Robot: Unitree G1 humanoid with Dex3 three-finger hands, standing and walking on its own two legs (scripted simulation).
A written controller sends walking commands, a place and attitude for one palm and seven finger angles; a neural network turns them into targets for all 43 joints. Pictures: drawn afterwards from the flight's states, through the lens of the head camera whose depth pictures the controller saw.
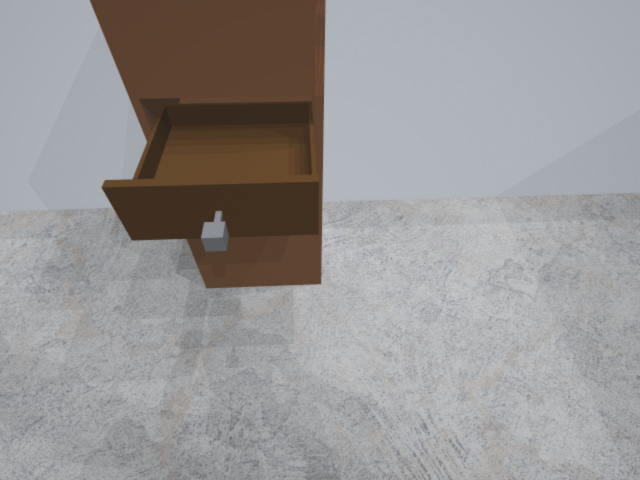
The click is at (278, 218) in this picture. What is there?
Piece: drawer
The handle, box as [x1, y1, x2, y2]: [201, 211, 228, 251]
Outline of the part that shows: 221,211 215,212 213,222 204,222 201,239 206,251 226,250 228,234 225,222 221,221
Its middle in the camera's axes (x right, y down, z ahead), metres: -0.20 -0.02 +0.73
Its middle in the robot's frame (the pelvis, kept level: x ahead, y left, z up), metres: +0.54 +0.22 -0.07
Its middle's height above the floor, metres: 0.71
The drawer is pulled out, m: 0.29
